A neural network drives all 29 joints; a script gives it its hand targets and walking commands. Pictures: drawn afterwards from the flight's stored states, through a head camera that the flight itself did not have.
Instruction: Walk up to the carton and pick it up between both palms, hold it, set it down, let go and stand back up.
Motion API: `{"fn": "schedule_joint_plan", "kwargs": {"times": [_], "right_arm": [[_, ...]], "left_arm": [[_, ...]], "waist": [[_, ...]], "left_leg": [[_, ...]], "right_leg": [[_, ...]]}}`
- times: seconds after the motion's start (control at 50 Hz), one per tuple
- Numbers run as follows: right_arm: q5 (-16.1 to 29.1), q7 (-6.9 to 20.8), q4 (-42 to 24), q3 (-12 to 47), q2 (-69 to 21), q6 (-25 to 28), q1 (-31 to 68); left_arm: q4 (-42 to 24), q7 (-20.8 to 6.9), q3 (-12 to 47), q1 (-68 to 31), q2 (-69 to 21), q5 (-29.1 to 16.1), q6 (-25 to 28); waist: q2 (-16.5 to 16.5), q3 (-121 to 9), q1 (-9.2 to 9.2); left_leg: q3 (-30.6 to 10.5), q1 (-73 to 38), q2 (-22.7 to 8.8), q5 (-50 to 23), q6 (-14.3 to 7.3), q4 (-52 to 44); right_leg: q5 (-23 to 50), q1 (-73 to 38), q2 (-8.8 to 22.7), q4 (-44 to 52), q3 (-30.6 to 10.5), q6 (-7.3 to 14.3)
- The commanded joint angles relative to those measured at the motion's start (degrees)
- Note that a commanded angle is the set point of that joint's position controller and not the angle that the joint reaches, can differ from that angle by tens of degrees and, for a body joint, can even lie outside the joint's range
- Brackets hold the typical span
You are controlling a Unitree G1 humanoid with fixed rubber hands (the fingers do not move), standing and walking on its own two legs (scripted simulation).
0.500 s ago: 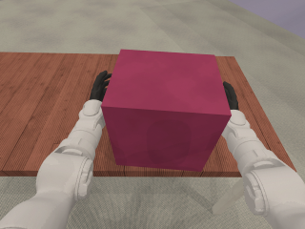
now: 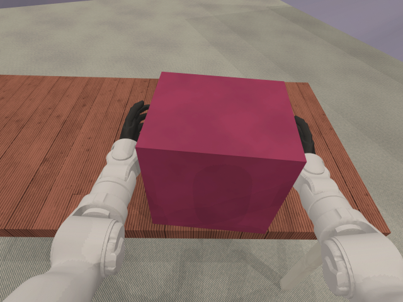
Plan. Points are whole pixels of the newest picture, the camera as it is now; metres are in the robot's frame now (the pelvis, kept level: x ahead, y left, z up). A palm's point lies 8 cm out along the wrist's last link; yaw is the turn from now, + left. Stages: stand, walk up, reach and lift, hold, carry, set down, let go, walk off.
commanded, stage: reach and lift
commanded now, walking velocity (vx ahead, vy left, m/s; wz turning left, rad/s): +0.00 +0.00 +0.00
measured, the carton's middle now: (215, 156) +0.43 +0.01 +0.05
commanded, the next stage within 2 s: none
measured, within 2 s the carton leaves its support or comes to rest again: leaves its support in 0.02 s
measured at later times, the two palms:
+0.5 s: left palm (124, 123) +0.40 +0.19 +0.17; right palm (317, 152) +0.37 -0.17 +0.14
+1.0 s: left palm (119, 117) +0.37 +0.18 +0.21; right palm (327, 146) +0.37 -0.18 +0.17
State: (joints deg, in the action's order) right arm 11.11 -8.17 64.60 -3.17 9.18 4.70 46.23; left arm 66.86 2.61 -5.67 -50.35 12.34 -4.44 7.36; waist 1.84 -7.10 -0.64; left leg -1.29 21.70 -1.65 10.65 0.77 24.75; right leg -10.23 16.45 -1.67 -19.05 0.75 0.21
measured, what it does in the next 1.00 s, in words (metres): stands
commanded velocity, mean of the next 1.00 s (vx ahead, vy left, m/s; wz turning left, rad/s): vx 0.00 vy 0.00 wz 0.00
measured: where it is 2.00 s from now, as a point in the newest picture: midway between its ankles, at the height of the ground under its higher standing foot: outside the picture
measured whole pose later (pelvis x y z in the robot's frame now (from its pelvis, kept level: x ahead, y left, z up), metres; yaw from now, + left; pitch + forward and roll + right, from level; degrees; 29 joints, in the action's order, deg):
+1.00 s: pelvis -0.01 +0.00 +0.01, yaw +1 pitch -5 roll -1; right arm 7.8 -5.6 38.3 -6.6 8.4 -14.4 37.6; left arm 21.1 -3.2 -18.4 -40.4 2.6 12.7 -28.6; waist 1.8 -2.0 -2.2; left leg -1.6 5.2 -0.3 8.3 0.2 18.0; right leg -9.6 1.0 -0.3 -15.0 1.2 -0.1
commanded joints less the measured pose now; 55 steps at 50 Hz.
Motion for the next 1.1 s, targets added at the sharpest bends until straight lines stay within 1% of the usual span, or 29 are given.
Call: {"fn": "schedule_joint_plan", "kwargs": {"times": [0.0, 0.02, 0.04, 0.06, 0.08, 0.12, 0.16, 0.22, 0.32, 0.38, 0.42, 0.44, 0.54, 0.56, 0.58, 0.6, 0.62, 0.7, 0.74, 0.76, 0.82, 0.86, 0.88, 0.9, 0.92, 0.96, 0.98, 1.04, 1.08], "right_arm": [[-2.5, 1.9, -14.8, 2.1, -8.2, 1.1, 26.1], [-3.4, 2.5, -15.5, 2.0, -8.5, 0.5, 25.9], [-2.8, 3.1, -19.0, 4.4, -10.3, 0.3, 28.1], [-4.3, 3.0, -21.4, 5.0, -11.7, -0.6, 26.7], [-4.7, 3.5, -20.1, 2.9, -12.5, -0.6, 29.4], [-8.4, 6.8, -23.2, 5.9, -25.9, -0.7, 31.0], [-8.2, 8.7, -27.5, 12.7, -36.5, -1.5, 31.5], [-6.4, 9.0, -32.6, 14.0, -33.7, -3.7, 31.7], [-7.9, 8.9, -37.2, 10.2, -32.9, -5.7, 36.2], [-9.1, 9.3, -34.2, 9.4, -33.4, -7.1, 31.8], [-8.1, 9.9, -37.7, 11.0, -33.1, -7.1, 32.0], [-10.0, 10.1, -33.4, 7.6, -31.1, -8.4, 29.3], [-7.3, 9.7, -38.0, 10.8, -30.9, -8.1, 30.6], [-6.0, 9.8, -39.0, 11.8, -30.2, -8.2, 28.7], [-6.9, 9.7, -39.2, 9.5, -30.1, -8.4, 30.8], [-6.4, 9.3, -37.7, 10.1, -30.1, -9.2, 27.6], [-5.9, 9.8, -39.4, 12.1, -29.9, -8.7, 28.5], [-4.5, 9.8, -43.1, 14.5, -29.5, -8.8, 33.0], [-2.3, 10.0, -48.4, 16.1, -29.5, -8.2, 35.4], [-3.2, 10.1, -44.4, 15.3, -28.9, -9.6, 30.9], [0.0, 10.4, -49.6, 19.0, -28.3, -10.2, 36.4], [0.6, 10.3, -47.8, 18.4, -28.2, -11.9, 35.1], [-0.7, 10.2, -41.1, 15.3, -26.8, -13.7, 33.0], [0.5, 10.5, -45.3, 17.3, -28.4, -13.4, 36.7], [-1.3, 10.0, -38.7, 14.2, -26.2, -15.6, 29.6], [1.5, 8.9, -48.7, 17.5, -28.7, -15.4, 34.5], [1.1, 8.8, -43.9, 16.0, -27.8, -16.2, 33.8], [2.6, 7.8, -50.8, 18.6, -29.6, -16.2, 38.5], [1.6, 7.0, -43.6, 14.6, -27.6, -17.9, 33.1]], "left_arm": [[-12.6, -2.2, 1.6, -25.4, -11.5, 2.5, -1.6], [-14.4, -2.6, 2.2, -24.2, -14.0, 3.6, -3.1], [-15.3, -3.3, 1.1, -24.6, -13.5, 4.4, -3.9], [-13.8, -4.0, 1.8, -20.9, -14.4, 4.6, -5.8], [-15.5, -4.6, 3.4, -24.9, -17.6, 4.6, -6.1], [-19.5, -7.6, 7.5, -27.0, -33.3, 6.5, -7.2], [-21.3, -10.2, 7.1, -25.1, -39.7, 7.5, -9.1], [-21.1, -11.9, 5.6, -19.2, -38.1, 11.1, -14.5], [-25.0, -14.3, 3.5, -18.8, -37.9, 12.5, -19.1], [-26.6, -14.9, 1.9, -17.0, -36.6, 13.9, -20.6], [-32.7, -14.3, 4.7, -18.3, -38.1, 14.0, -22.1], [-27.5, -14.9, 1.1, -14.3, -36.8, 16.1, -23.6], [-34.6, -14.4, 7.2, -14.2, -38.7, 14.0, -26.2], [-34.4, -14.2, 5.4, -12.3, -36.8, 14.5, -26.9], [-34.2, -14.3, 7.4, -14.4, -38.2, 13.9, -27.8], [-35.3, -14.7, 7.3, -12.0, -38.4, 13.7, -28.2], [-43.0, -13.8, 9.7, -16.0, -38.7, 13.3, -28.0], [-42.4, -12.7, 14.0, -15.6, -40.4, 11.4, -29.8], [-49.2, -11.9, 17.9, -16.7, -41.9, 9.3, -30.7], [-45.5, -12.0, 16.3, -12.9, -41.4, 10.4, -31.4], [-48.6, -11.0, 14.3, -13.0, -39.0, 10.3, -34.0], [-48.0, -10.9, 14.2, -12.1, -39.3, 10.4, -35.3], [-43.3, -12.0, 8.2, -12.0, -36.0, 13.2, -36.4], [-47.3, -12.2, 10.3, -15.2, -37.5, 12.2, -37.2], [-41.6, -13.3, 6.9, -11.1, -35.0, 14.2, -38.7], [-47.5, -14.6, 7.8, -11.6, -36.7, 12.9, -39.9], [-46.1, -15.1, 7.3, -12.4, -36.4, 13.3, -40.2], [-51.6, -14.8, 9.9, -16.7, -37.2, 12.0, -40.4], [-49.2, -15.8, 9.1, -17.2, -35.9, 13.3, -41.4]], "waist": [[-4.5, -26.7, -1.72], [-5.9, -24.9, -1.59], [-3.3, -25.3, 0.71], [-1.1, -22.6, 0.31], [-2.7, -22.5, -1.87], [-3.4, -22.4, -2.41], [-0.9, -26.1, 0.65], [-1.3, -19.8, -0.18], [0.8, -12.2, -1.08], [1.5, -10.0, -0.70], [-1.4, -14.2, -0.70], [-0.3, -7.8, -0.55], [-3.0, -12.3, -2.34], [-2.8, -11.5, -0.53], [-3.2, -9.9, -3.30], [-2.0, -8.2, -3.82], [-4.4, -13.7, -2.98], [-6.3, -13.6, -3.38], [-7.8, -21.0, -3.31], [-6.2, -15.7, -4.03], [-3.4, -17.3, -0.43], [-1.1, -15.7, -1.40], [0.5, -8.4, -0.33], [0.7, -14.4, -0.05], [2.4, -5.0, -1.78], [5.1, -12.1, -1.43], [2.0, -9.5, -1.77], [0.6, -19.4, -2.18], [-1.3, -11.6, -5.12]], "left_leg": [[1.4, -22.5, 1.6, -26.5, 2.8, 1.5], [0.9, -24.4, 1.2, -25.5, 2.9, 0.4], [2.1, -24.0, 1.6, -23.7, 2.0, 0.0], [2.5, -22.4, 2.1, -21.5, 1.3, -1.1], [1.5, -22.8, 2.2, -20.3, 2.1, -1.5], [1.5, -25.7, 2.3, -21.8, 2.8, -2.8], [3.2, -26.0, 3.6, -24.1, 1.6, -3.1], [2.9, -24.4, 3.8, -24.4, 1.8, -4.1], [3.6, -21.8, 4.0, -16.3, 0.9, -6.6], [3.8, -22.6, 3.9, -14.8, 0.2, -7.6], [3.5, -25.9, 3.3, -16.7, 1.1, -7.5], [3.5, -23.9, 3.3, -13.7, 0.9, -8.6], [3.1, -28.0, 3.3, -20.4, 2.2, -5.9], [3.8, -26.1, 3.4, -17.9, 1.6, -6.5], [3.3, -26.1, 3.4, -16.4, 1.9, -6.7], [3.2, -26.5, 3.4, -16.4, 1.6, -6.8], [3.5, -29.0, 3.1, -20.7, 2.7, -5.5], [2.2, -29.4, 2.5, -19.7, 3.5, -5.7], [2.1, -31.8, 2.2, -23.7, 4.1, -4.0], [1.5, -31.5, 2.0, -21.7, 4.3, -4.8], [1.4, -28.0, 2.4, -20.4, 1.9, -5.2], [1.4, -26.0, 2.6, -17.5, 1.1, -6.1], [2.2, -22.7, 3.0, -10.9, -0.1, -7.5], [2.3, -24.1, 2.9, -12.6, -0.4, -7.2], [2.4, -21.5, 3.5, -9.0, -1.2, -8.9], [2.5, -23.7, 3.9, -16.3, -1.5, -6.4], [3.2, -22.8, 4.4, -14.9, -0.6, -7.1], [2.7, -24.8, 5.2, -17.6, -0.6, -5.1], [2.6, -23.8, 4.9, -14.5, 0.1, -6.6]], "right_leg": [[19.0, -5.4, -0.1, 2.0, 2.1, -0.4], [14.7, -4.4, -0.4, 2.8, 2.7, -0.5], [14.3, -6.2, -0.3, 3.2, 2.3, -0.5], [16.9, -9.6, 0.6, 2.7, 1.2, -1.3], [15.3, -8.4, 0.4, 2.6, 2.1, -0.9], [12.1, -9.0, 0.1, 3.4, 3.5, -0.6], [18.4, -15.4, 0.8, 3.6, 2.0, -0.9], [23.1, -18.1, 0.3, 4.1, 1.0, -2.1], [15.9, -17.6, 0.4, 5.2, 1.6, -2.5], [13.0, -18.1, 0.6, 5.7, 2.0, -2.4], [11.5, -16.7, -0.4, 5.4, 2.2, -1.7], [7.9, -14.5, -0.1, 6.4, 3.0, -1.8], [11.1, -15.8, -0.9, 6.1, 3.5, -1.7], [10.5, -15.7, -0.5, 6.0, 3.4, -1.3], [9.6, -15.0, -0.7, 6.1, 3.7, -1.8], [9.9, -14.2, -0.5, 6.5, 3.8, -1.7], [11.0, -15.4, -1.2, 5.5, 4.5, -1.7], [7.0, -13.1, -1.4, 6.3, 5.1, -0.8], [9.4, -14.1, -1.5, 5.3, 4.7, -0.6], [6.5, -12.1, -1.5, 6.3, 5.1, -0.6], [9.0, -14.4, -1.4, 5.7, 4.0, -0.9], [9.0, -13.8, -1.5, 5.5, 4.3, -1.6], [4.9, -14.0, -0.8, 6.2, 3.0, -1.3], [6.9, -14.9, -1.4, 5.7, 3.3, -1.5], [6.1, -14.7, -0.2, 6.5, 2.8, -2.0], [13.8, -18.8, -1.0, 5.3, 2.2, -2.9], [12.7, -17.9, -0.6, 6.1, 2.5, -2.6], [20.2, -21.3, 0.2, 3.9, 2.1, -3.3], [16.9, -17.9, 0.3, 4.9, 2.2, -3.3]]}}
